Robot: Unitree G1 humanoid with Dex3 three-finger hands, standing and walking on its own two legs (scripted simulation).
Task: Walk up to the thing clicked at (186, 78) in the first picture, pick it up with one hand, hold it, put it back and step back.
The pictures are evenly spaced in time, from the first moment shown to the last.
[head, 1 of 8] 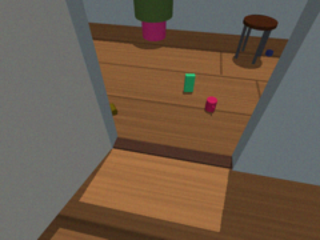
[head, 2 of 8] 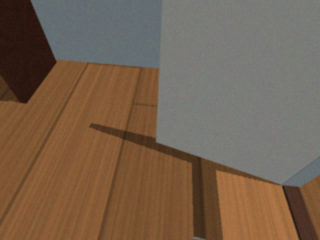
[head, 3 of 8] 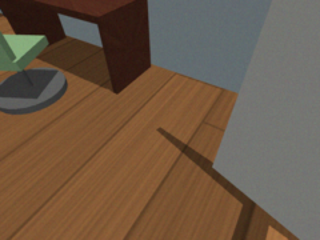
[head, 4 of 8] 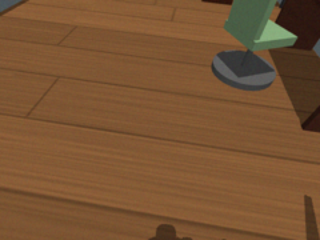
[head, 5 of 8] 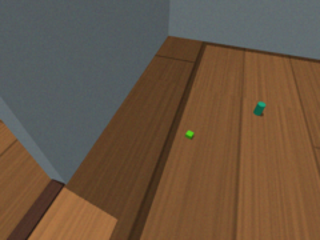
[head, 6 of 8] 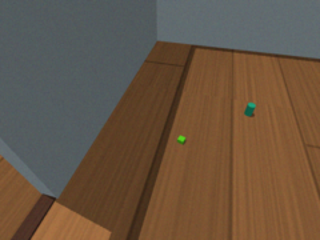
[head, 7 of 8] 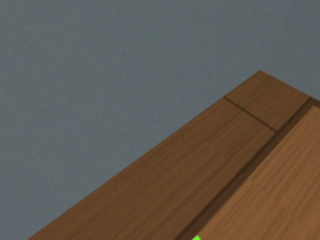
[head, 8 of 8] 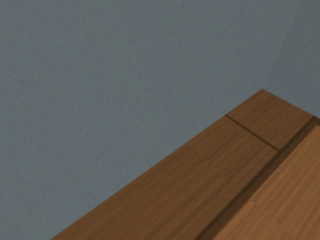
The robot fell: no
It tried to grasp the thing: no
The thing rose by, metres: 0.00
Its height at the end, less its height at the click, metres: +0.00
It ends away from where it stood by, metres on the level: 0.00
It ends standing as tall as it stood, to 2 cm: yes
